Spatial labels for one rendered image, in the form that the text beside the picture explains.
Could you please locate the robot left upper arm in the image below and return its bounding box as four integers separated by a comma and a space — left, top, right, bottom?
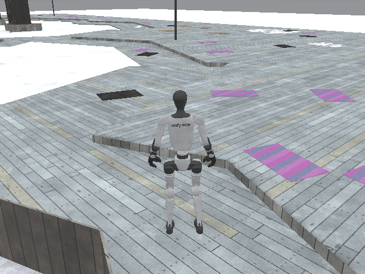
154, 116, 169, 147

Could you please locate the left robot thigh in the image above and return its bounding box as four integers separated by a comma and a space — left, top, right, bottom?
164, 159, 175, 199

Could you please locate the right robot hand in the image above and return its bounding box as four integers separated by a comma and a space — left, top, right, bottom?
203, 155, 216, 167

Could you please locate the robot right foot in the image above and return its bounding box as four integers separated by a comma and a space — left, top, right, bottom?
194, 219, 203, 234

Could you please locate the right robot forearm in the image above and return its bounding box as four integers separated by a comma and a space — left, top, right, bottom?
204, 137, 214, 158

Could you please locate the left robot forearm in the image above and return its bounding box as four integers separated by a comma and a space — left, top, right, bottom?
149, 139, 159, 158

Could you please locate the left robot hand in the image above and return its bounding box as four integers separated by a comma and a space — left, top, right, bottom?
148, 156, 161, 168

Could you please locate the robot right upper arm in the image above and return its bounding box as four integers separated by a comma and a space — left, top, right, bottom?
193, 115, 209, 146

